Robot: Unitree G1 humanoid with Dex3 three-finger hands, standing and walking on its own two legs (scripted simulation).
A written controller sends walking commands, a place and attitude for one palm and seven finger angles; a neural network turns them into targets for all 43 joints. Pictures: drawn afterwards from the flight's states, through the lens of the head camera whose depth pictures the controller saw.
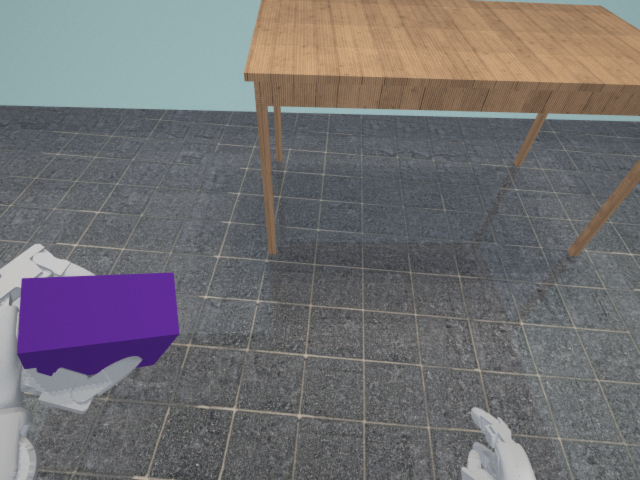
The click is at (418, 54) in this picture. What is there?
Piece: table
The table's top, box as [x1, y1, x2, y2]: [244, 0, 639, 92]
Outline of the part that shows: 244,70 244,79 251,81 639,92 639,30 603,7 596,5 477,0 261,0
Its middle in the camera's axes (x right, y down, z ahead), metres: +0.48 -0.70 +1.32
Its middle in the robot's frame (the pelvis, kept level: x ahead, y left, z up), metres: +1.48 -0.39 +0.00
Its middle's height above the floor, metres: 0.77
